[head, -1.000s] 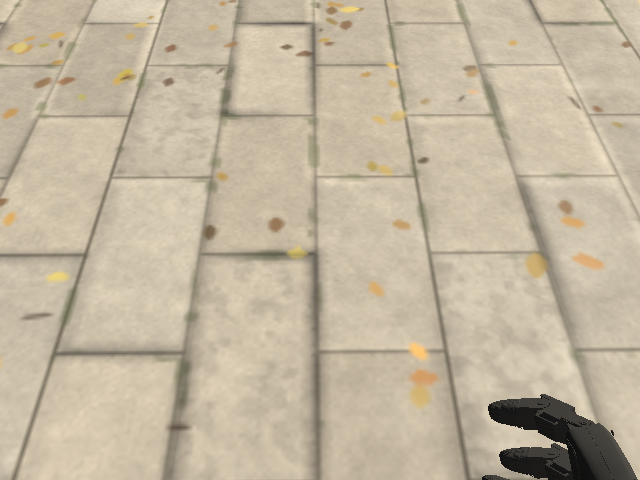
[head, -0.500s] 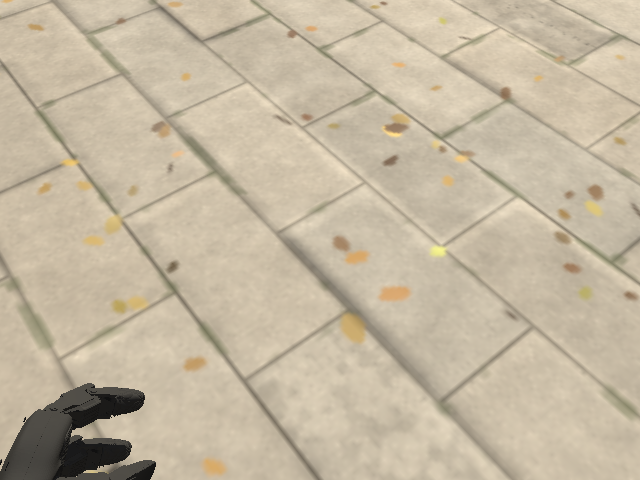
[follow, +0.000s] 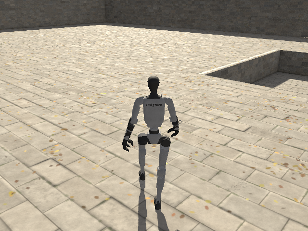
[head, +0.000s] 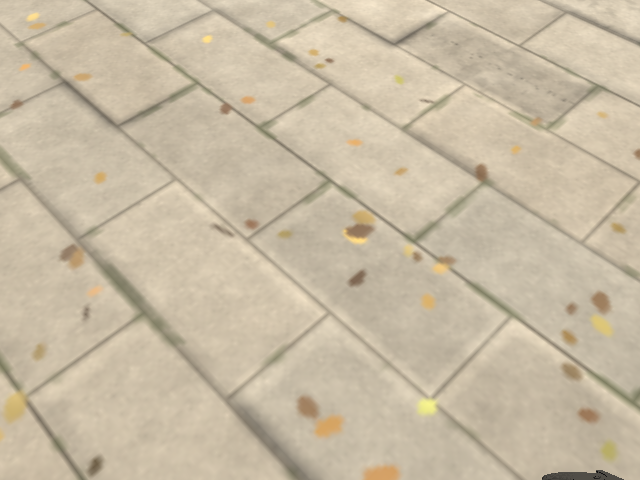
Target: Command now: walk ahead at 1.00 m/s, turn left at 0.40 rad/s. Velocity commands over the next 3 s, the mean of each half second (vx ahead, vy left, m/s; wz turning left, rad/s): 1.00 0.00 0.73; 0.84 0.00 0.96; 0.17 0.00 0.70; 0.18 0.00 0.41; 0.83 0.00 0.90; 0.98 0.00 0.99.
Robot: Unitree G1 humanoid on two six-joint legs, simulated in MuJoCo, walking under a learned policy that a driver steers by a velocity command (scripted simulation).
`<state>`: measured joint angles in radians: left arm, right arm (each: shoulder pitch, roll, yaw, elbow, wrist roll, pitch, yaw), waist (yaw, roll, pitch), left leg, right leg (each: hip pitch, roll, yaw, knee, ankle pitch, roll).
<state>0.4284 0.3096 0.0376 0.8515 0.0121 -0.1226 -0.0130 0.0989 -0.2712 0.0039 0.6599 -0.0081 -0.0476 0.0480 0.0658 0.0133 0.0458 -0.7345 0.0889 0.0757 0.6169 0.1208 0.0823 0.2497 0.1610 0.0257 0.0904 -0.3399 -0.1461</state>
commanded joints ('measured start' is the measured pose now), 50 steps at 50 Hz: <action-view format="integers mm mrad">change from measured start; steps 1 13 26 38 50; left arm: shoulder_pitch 5 -279 132 -100 -144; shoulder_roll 180 46 264 60 181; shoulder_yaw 39 -54 36 12 25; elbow -31 -275 -219 -81 -271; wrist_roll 24 72 66 12 -33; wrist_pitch -3 49 14 -17 -25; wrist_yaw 32 -1 61 14 41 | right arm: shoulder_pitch -2 317 286 -66 116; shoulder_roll -117 -179 -70 -72 -293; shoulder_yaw -38 -96 -89 -35 -137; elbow -30 124 50 -128 -143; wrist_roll -5 4 10 -26 6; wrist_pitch -13 -20 -49 57 12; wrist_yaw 0 -31 -42 41 -18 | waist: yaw -62 -28 114 -93 -125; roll -88 -48 -225 -108 -69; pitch -23 47 -440 30 -375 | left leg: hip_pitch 282 392 197 -33 1062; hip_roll -142 -35 -206 8 171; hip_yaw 73 -485 -301 -75 -769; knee -25 -461 619 486 -254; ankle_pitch -66 -372 -543 -182 85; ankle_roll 49 249 46 3 384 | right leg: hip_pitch -101 -888 204 -370 -1047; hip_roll -286 -253 -553 -390 -149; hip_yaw -67 24 434 -134 147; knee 128 1054 403 48 1465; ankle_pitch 1317 22 -274 448 -169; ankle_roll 60 174 75 97 214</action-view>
